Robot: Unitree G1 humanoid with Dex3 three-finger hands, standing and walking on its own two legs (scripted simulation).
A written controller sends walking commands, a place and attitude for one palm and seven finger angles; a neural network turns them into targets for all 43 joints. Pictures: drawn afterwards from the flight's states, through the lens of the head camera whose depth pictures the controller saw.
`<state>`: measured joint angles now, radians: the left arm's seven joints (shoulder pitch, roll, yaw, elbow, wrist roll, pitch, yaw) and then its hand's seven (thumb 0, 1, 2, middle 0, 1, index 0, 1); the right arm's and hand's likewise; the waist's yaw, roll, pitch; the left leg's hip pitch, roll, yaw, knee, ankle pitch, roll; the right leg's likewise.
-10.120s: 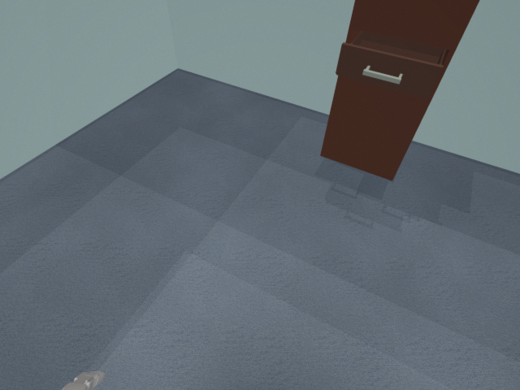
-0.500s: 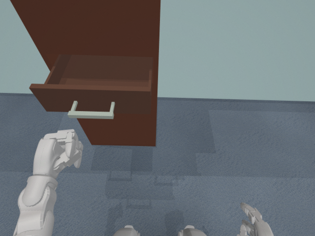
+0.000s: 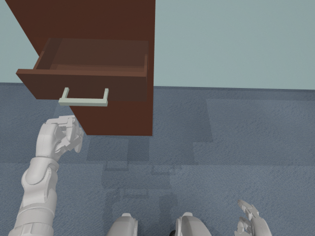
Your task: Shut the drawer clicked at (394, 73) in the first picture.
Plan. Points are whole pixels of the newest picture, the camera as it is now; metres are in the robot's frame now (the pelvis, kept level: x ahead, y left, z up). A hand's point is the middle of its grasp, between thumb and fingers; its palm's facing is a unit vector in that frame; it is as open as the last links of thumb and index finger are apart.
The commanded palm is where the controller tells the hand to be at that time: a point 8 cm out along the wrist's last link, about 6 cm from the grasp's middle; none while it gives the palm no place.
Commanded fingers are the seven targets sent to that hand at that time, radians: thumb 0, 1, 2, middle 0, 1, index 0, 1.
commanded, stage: bring the fist close to the handle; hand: left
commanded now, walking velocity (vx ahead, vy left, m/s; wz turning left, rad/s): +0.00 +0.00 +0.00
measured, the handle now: (85, 96) +0.51 +0.25 -0.03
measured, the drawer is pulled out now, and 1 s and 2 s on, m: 0.17 0.17 0.13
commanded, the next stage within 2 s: push the drawer shut in 1.02 s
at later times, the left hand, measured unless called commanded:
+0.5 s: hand (85, 129) +0.39 +0.22 -0.01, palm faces +0.02 -1.00 -0.04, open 3.3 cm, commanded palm +0.37 +0.26 -0.02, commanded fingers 0.00 0.90 0.90 -1.40 -1.60 -1.40 -1.60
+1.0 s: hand (88, 125) +0.41 +0.22 -0.03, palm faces +0.03 -1.00 -0.05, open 3.3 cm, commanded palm +0.39 +0.26 -0.03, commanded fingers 0.00 0.90 0.90 -1.40 -1.60 -1.40 -1.60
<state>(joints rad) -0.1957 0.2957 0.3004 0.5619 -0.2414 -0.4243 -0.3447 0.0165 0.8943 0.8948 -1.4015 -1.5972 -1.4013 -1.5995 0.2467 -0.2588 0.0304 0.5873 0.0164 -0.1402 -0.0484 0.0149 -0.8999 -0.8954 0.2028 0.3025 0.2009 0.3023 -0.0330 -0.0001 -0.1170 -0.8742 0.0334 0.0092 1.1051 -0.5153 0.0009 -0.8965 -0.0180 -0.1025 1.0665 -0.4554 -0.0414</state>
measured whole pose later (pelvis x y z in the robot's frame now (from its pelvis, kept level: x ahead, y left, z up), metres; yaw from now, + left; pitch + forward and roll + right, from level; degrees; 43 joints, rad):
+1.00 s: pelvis -0.01 +0.01 -0.05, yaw -1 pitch +25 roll -2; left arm -0.49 0.36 0.36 0.79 -0.17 -0.48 -0.27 0.02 0.89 0.89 -1.40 -1.60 -1.40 -1.60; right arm 0.27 -0.26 0.03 0.60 0.00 -0.04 -0.02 0.01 -0.90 -0.90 0.20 0.30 0.20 0.30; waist -0.08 0.01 -0.16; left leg -1.20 0.04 0.01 1.33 -0.58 0.02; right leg -1.22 -0.02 -0.10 1.27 -0.50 -0.03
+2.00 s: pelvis -0.04 +0.02 -0.07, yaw -1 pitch +29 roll -5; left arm -0.95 0.59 0.39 1.18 -0.08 -0.46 -0.27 -0.01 0.81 0.97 -1.40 -1.60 -1.40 -1.60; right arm 0.29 -0.28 0.07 0.65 -0.03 -0.04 -0.03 0.01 -0.90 -0.89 0.20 0.30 0.20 0.30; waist -0.19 0.01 -0.13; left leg -1.39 0.03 -0.04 1.44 -0.55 0.03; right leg -1.36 -0.03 -0.14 1.33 -0.46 -0.03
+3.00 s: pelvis -0.03 +0.02 -0.09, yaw -5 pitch +37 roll -9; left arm -1.36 0.89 0.44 1.32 0.08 -0.28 -0.26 0.04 0.81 0.95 -1.40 -1.60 -1.40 -1.60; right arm 0.37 -0.26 0.14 0.61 -0.07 0.05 0.01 0.00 -0.90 -0.89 0.20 0.30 0.20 0.30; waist -0.33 0.04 -0.09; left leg -1.54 0.06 -0.08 1.48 -0.58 0.03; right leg -1.49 0.00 -0.17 1.32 -0.47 -0.03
